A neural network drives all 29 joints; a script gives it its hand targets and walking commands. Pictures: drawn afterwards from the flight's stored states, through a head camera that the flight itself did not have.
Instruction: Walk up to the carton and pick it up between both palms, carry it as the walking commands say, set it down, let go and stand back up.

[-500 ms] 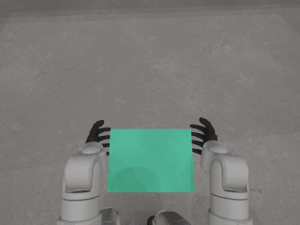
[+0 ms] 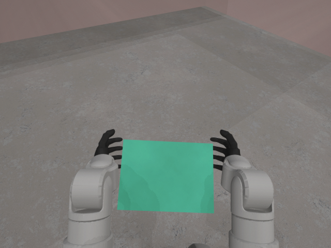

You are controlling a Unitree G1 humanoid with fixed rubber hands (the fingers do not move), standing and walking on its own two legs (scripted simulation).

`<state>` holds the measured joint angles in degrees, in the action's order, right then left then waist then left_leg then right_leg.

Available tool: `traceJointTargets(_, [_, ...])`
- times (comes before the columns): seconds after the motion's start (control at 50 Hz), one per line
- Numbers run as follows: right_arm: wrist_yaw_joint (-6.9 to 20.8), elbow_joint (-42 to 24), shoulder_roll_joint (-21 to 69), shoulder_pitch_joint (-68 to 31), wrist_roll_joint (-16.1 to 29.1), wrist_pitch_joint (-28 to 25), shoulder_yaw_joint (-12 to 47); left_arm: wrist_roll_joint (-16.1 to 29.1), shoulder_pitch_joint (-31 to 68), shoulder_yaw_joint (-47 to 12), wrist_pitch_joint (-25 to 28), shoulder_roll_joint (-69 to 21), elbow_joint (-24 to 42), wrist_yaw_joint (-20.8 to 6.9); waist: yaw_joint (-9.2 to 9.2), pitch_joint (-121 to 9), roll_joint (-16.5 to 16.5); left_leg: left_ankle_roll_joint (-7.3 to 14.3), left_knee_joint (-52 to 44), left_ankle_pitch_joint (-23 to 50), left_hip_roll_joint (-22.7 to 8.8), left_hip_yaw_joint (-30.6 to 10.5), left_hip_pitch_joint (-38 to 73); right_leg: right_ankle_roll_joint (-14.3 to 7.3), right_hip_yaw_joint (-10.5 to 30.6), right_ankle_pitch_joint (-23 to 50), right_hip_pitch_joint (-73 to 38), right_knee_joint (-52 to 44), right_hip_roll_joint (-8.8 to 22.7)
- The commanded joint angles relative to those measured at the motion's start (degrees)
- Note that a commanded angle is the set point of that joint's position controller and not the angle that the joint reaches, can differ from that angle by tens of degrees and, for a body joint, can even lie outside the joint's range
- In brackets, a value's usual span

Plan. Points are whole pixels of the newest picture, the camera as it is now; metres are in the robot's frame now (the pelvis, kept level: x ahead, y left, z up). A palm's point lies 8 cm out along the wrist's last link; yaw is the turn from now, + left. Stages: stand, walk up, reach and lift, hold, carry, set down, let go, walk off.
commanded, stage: carry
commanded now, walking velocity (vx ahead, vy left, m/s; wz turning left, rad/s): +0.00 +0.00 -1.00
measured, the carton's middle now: (164, 174) +0.30 +0.00 +0.01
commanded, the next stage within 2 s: none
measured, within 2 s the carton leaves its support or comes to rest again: neither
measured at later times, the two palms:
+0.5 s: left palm (207, 140) +0.34 -0.09 +0.10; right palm out of the picture +0.23 -0.35 +0.12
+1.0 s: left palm (293, 180) +0.28 -0.32 +0.03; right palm out of the picture +0.06 -0.49 +0.05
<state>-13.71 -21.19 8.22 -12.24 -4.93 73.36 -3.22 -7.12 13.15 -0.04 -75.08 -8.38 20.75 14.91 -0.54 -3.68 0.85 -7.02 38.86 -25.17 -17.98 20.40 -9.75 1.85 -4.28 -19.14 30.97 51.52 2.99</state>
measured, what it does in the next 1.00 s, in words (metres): steps to the right, turning right: right foot, then left foot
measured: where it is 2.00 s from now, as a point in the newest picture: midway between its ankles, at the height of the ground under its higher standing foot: outside the picture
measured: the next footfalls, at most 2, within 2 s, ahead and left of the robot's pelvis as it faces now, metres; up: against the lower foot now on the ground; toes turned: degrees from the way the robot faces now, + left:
right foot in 0.06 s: +0.10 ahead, -0.15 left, +0.00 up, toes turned -8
left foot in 0.62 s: +0.11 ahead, +0.02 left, +0.00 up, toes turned -24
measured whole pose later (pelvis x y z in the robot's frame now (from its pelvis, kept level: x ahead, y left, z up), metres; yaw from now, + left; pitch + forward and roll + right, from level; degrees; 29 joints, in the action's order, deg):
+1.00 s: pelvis +0.01 -0.18 -0.03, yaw -53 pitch +2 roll -2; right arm -14.1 -19.0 8.5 -13.7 -4.0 71.8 -5.8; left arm -5.6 13.6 1.1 -72.3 -8.5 15.2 14.3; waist 0.2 2.0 -0.1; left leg -8.7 61.3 -43.3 -9.3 3.3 -22.8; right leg -1.5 2.4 -16.2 33.0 47.4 -6.5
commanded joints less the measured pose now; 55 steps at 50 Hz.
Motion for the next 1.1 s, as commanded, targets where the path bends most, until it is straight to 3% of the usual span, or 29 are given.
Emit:
traceJointTargets(0.0, [12.1, -2.3, 53.5, -19.2, 17.7, -1.1, 27.9, 18.4, 21.0, -26.5, 1.8, -53.1, 5.6, -11.9, 0.72, -12.4, -14.5, 3.4, 3.8, 43.1, -6.6, -2.4, 6.2, -1.3, -4.5, 0.8, -6.2, -10.2, -4.5])
traceJointTargets(0.02, [12.0, -1.7, 53.2, -19.1, 17.8, -1.0, 28.0, 18.3, 19.1, -25.6, 1.8, -53.2, 4.5, -12.0, -0.6, -14.3, -8.8, 1.5, 13.5, 40.3, -5.2, -2.6, 1.6, -3.0, -0.5, 6.0, -13.7, -17.6, -5.2])
traceJointTargets(0.04, [11.9, -2.0, 52.8, -20.2, 17.9, -0.9, 28.3, 18.4, 17.3, -24.6, 1.7, -53.2, 3.2, -12.2, -1.28, -13.7, 4.3, -0.4, 24.9, 11.8, -1.2, -5.1, -12.1, -6.8, 10.4, 29.9, -23.5, -22.3, 0.1])
traceJointTargets(0.06, [11.8, -2.3, 53.2, -21.0, 17.7, -0.7, 29.3, 17.6, 15.9, -22.8, 1.8, -51.6, 1.4, -12.4, -0.36, -14.3, 19.1, -3.2, 36.0, -18.3, 6.8, -8.6, -30.4, -11.7, 27.0, 71.1, -35.9, -16.7, 8.8])
traceJointTargets(0.08, [12.2, -2.5, 53.3, -22.6, 18.5, -0.9, 29.9, 17.4, 14.8, -22.1, 2.2, -51.5, 0.5, -12.6, -0.25, -14.2, 18.5, -3.2, 37.5, -22.8, 7.8, -13.8, -32.6, -14.6, 31.0, 82.0, -33.1, -16.2, 11.0])
traceJointTargets(0.12, [13.0, -5.0, 57.0, -25.4, 20.6, -1.8, 32.1, 17.9, 15.1, -21.6, 3.9, -55.5, 0.7, -13.3, 0.64, -15.6, 10.4, -2.6, 37.7, -17.7, 7.9, -17.7, -29.0, -13.4, 28.4, 61.2, -26.9, -18.6, 9.0])
traceJointTargets(0.22, [14.2, -9.2, 66.3, -25.3, 23.0, -6.1, 34.2, 21.5, 23.2, -27.4, 8.5, -63.2, 11.2, -15.1, 0.7, -25.4, 6.1, -0.3, 29.2, -5.5, 10.4, -19.9, -26.3, -11.9, 27.8, 34.3, -31.2, -22.1, 6.2])
traceJointTargets(0.3, [14.3, -10.4, 65.4, -21.8, 23.4, -7.8, 34.5, 21.6, 21.4, -30.2, 9.7, -62.2, 14.7, -14.9, 0.39, -25.2, 0.2, 1.2, 21.3, -4.2, 13.8, -20.6, -23.8, -13.1, 34.1, 30.6, -29.5, -24.8, 7.5])
traceJointTargets(0.4, [13.7, -5.8, 61.0, -13.8, 20.6, -5.8, 33.5, 19.0, 14.4, -29.0, 7.6, -55.3, 11.3, -14.3, 0.41, -22.6, 1.9, 2.7, 12.8, -3.2, 16.6, -21.9, -23.8, -10.3, 38.5, 32.5, -31.3, -26.5, 5.6])
traceJointTargets(0.5, [12.6, -5.0, 58.6, -14.1, 18.9, -3.9, 32.6, 19.0, 14.6, -27.4, 5.5, -52.4, 8.8, -14.4, 0.94, -18.7, 9.0, 4.8, -1.6, -2.0, 17.2, -19.3, -11.3, 0.1, 34.4, 39.8, -24.9, -29.4, -1.1])
traceJointTargets(0.54, [12.2, -4.8, 58.5, -12.9, 18.7, -3.6, 31.8, 19.5, 16.2, -27.5, 5.1, -52.4, 9.5, -14.3, 2.4, -19.9, 10.6, 7.3, -12.2, 0.4, 13.0, -18.0, 11.8, 8.8, 26.7, 41.0, -8.3, -28.7, -5.5])
traceJointTargets(0.56, [12.1, -4.6, 58.6, -12.2, 18.4, -3.6, 30.9, 19.8, 16.9, -28.1, 4.8, -52.5, 9.7, -14.2, 3.33, -21.5, 4.7, 9.4, -17.5, 6.9, 7.0, -19.0, 26.7, 11.7, 19.4, 27.7, 2.1, -23.1, -8.3])
traceJointTargets(0.58, [12.0, -4.3, 58.5, -13.3, 18.3, -3.7, 29.9, 20.1, 17.3, -29.0, 4.6, -53.2, 9.5, -14.0, 2.0, -22.2, -15.8, 13.4, -15.1, 24.0, -6.8, -31.3, 28.1, 5.4, 15.6, -5.7, 6.9, -7.3, -10.0])
traceJointTargets(0.6, [12.2, -5.2, 58.2, -13.3, 18.4, -4.0, 29.2, 20.3, 18.4, -29.3, 4.6, -53.2, 9.6, -13.6, 1.52, -19.2, -21.1, 16.5, -11.5, 40.6, -14.8, -33.0, 26.5, 2.0, 12.3, -16.3, 13.0, 7.8, -8.4])
traceJointTargets(0.62, [12.6, -5.9, 57.4, -14.8, 19.0, -3.7, 30.0, 19.4, 17.8, -28.6, 4.6, -52.9, 7.9, -13.0, 0.44, -13.5, -14.9, 14.0, -10.5, 47.6, -13.3, -23.8, 21.9, -0.3, 10.8, -10.7, 15.6, 13.3, -5.5])
traceJointTargets(0.64, [12.8, -5.9, 56.1, -15.3, 19.5, -3.1, 30.7, 18.6, 16.0, -28.0, 4.3, -53.0, 6.7, -12.4, 0.2, -11.5, -13.7, 12.9, -10.5, 44.9, -14.3, -19.6, 19.5, 0.3, 10.6, -9.1, 16.0, 14.3, -3.9])
traceJointTargets(0.68, [12.4, -3.8, 55.6, -15.3, 17.8, -2.6, 29.5, 19.6, 20.8, -29.2, 3.3, -52.5, 8.0, -12.8, 0.14, -6.2, -11.7, 8.5, -9.9, 43.1, -9.5, -15.0, 7.3, -0.2, 6.9, -5.9, 7.4, 8.8, -0.2])
traceJointTargets(0.72, [11.7, -4.1, 53.8, -16.7, 16.9, -2.1, 29.0, 21.2, 25.0, -27.6, 3.0, -49.3, 7.2, -13.0, 0.14, -4.3, -8.6, 5.8, -9.1, 39.5, -5.1, -9.4, 1.1, -1.2, 3.7, -5.0, -0.4, 2.9, -2.5])
traceJointTargets(0.8, [11.1, -8.3, 52.4, -21.9, 18.7, -2.4, 29.7, 21.9, 22.4, -25.9, 3.2, -52.0, 4.0, -13.1, -0.07, -10.0, -9.0, 4.2, 5.7, 38.4, -6.0, -3.9, -1.3, -2.0, -3.2, -3.5, -11.8, -6.7, -7.4])
traceJointTargets(0.82, [11.2, -8.1, 52.0, -22.2, 18.8, -2.3, 29.4, 21.5, 20.2, -25.3, 3.1, -53.1, 2.5, -13.1, -0.84, -11.1, -6.1, 2.9, 11.9, 34.2, -4.5, -3.8, -3.7, -3.2, -1.0, -0.3, -14.5, -10.9, -8.1])
traceJointTargets(0.84, [11.3, -7.2, 51.3, -22.3, 18.7, -2.0, 29.0, 21.3, 18.1, -24.6, 3.1, -53.5, 1.4, -13.1, -1.97, -12.1, 1.4, 0.4, 21.1, 18.1, -1.4, -5.4, -11.9, -6.4, 8.7, 17.4, -20.9, -15.7, -4.5])
traceJointTargets(0.86, [11.6, -6.4, 53.2, -20.2, 18.5, -1.6, 30.0, 20.8, 16.5, -24.5, 3.0, -54.6, 1.1, -13.1, -0.41, -11.6, 16.6, -2.4, 29.4, -16.9, 7.6, -7.1, -23.7, -11.0, 27.8, 49.3, -25.9, -17.4, 4.7])
traceJointTargets(0.88, [12.1, -5.1, 53.4, -20.5, 18.9, -1.3, 31.0, 20.3, 15.5, -24.0, 3.1, -54.5, 0.5, -13.1, -0.26, -11.9, 17.2, -2.6, 32.4, -25.2, 10.7, -13.8, -24.8, -14.6, 39.3, 55.5, -22.0, -20.1, 8.9])
traceJointTargets(0.9, [13.0, -5.8, 54.7, -23.1, 20.8, -1.5, 32.6, 19.7, 15.6, -23.4, 3.8, -55.1, 0.4, -13.2, -0.23, -10.7, 13.0, -2.5, 30.6, -26.3, 10.7, -16.4, -22.0, -15.0, 41.7, 54.1, -15.7, -21.6, 8.5])
traceJointTargets(0.94, [13.9, -3.0, 58.9, -21.1, 21.8, -2.1, 32.5, 20.8, 19.1, -24.9, 4.7, -57.4, 2.7, -13.4, 0.5, -15.9, 7.0, -1.3, 22.1, -18.7, 12.2, -17.2, -18.3, -11.6, 33.4, 42.4, -18.7, -22.2, 6.0])
traceJointTargets(1.0, [15.1, -3.9, 65.9, -20.5, 23.1, -5.2, 33.0, 22.6, 26.4, -28.4, 7.8, -62.1, 10.9, -14.3, 0.75, -24.7, 11.0, 1.2, 7.8, -9.8, 14.2, -17.3, -12.0, -6.3, 27.5, 32.9, -24.1, -22.3, 1.4])
traceJointTargets(1.04, [15.4, -8.2, 67.5, -23.1, 25.2, -7.5, 34.1, 23.0, 29.9, -30.0, 9.9, -63.3, 16.3, -14.0, 1.88, -26.7, 8.4, 4.7, -5.6, -4.5, 13.8, -17.4, 6.0, -1.4, 24.2, 29.1, -12.8, -24.0, -1.6])
traceJointTargets(1.06, [15.5, -9.9, 67.2, -22.7, 25.4, -8.4, 33.9, 22.9, 30.5, -31.0, 10.2, -63.7, 17.4, -13.8, 3.33, -27.6, 1.0, 7.3, -14.5, 2.0, 8.0, -20.2, 18.8, 2.6, 17.3, 21.8, -3.5, -20.6, -4.7])
traceJointTargets(1.08, [15.3, -11.4, 65.2, -23.6, 25.1, -9.2, 33.2, 22.6, 27.2, -31.9, 10.0, -64.5, 16.3, -13.7, 1.33, -27.5, -22.8, 12.1, -13.8, 18.8, -8.7, -36.4, 20.1, 1.2, 7.0, -3.2, 1.9, -3.8, -9.2])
